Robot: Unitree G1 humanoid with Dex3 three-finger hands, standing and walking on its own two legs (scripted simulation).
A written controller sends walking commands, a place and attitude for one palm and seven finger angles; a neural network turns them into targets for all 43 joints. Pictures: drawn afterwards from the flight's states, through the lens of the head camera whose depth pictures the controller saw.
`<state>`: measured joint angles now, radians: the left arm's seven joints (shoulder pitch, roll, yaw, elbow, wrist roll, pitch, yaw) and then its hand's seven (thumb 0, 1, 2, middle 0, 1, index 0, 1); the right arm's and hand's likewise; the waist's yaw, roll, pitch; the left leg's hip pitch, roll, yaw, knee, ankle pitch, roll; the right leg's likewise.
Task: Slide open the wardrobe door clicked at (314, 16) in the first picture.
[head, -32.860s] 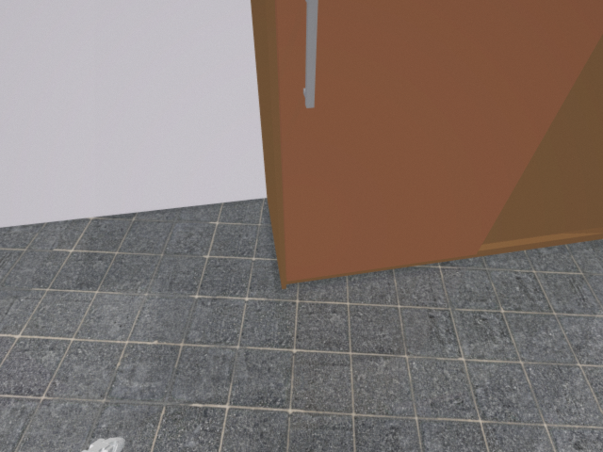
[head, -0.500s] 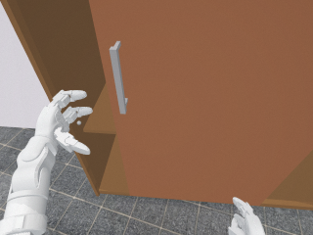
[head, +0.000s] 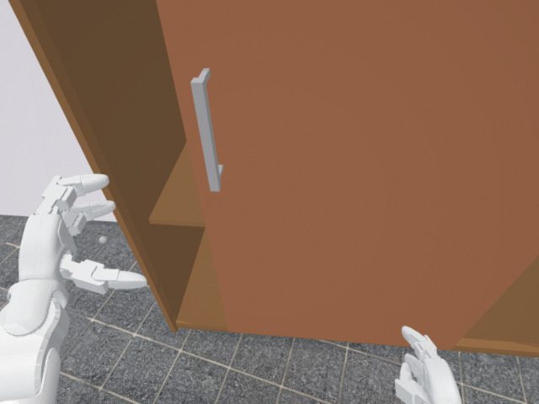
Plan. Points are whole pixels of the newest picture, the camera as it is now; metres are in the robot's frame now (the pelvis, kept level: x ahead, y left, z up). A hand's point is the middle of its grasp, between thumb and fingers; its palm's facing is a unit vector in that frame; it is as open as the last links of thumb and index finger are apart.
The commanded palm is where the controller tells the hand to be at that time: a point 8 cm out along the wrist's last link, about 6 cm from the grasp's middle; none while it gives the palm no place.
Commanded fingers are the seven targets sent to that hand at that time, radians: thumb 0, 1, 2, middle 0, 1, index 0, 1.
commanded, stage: draw the hand back to the body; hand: left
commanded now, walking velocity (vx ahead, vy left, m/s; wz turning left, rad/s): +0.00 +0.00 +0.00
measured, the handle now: (210, 134) +0.51 +0.17 +0.16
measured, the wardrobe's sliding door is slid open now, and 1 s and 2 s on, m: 0.21 0.21 0.21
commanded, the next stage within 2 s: step back with the hand held close in 0.94 s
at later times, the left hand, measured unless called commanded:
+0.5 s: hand (77, 255) +0.24 +0.27 +0.15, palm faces +0.39 -0.85 -0.34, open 9.4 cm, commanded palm +0.19 +0.31 +0.18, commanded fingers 0.00 0.83 0.87 -0.20 -0.34 -0.20 -0.34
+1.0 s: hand (61, 264) +0.22 +0.28 +0.16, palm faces +0.43 -0.83 -0.35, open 7.5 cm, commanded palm +0.17 +0.31 +0.18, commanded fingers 0.00 0.90 0.90 -0.20 -0.30 -0.20 -0.30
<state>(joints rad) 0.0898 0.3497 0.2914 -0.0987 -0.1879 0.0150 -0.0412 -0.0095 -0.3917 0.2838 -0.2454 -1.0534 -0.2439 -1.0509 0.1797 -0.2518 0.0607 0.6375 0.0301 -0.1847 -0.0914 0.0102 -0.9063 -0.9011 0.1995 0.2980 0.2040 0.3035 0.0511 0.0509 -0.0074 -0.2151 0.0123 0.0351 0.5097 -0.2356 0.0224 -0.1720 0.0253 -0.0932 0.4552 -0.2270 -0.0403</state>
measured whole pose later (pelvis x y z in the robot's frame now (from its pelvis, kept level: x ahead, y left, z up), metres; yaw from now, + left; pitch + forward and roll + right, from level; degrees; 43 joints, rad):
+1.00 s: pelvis +0.03 +0.02 +0.01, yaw -1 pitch -5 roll -1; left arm 0.44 0.34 0.32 -0.38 -0.08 -0.04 0.09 0.02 0.88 0.90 -0.21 -0.30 -0.21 -0.30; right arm 0.20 -0.22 0.04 0.65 -0.01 -0.09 -0.07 0.01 -0.91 -0.90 0.20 0.30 0.21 0.30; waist 0.08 0.05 0.01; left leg -0.08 -0.02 0.06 0.40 -0.23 0.05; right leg -0.05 0.00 -0.06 0.36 -0.22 -0.01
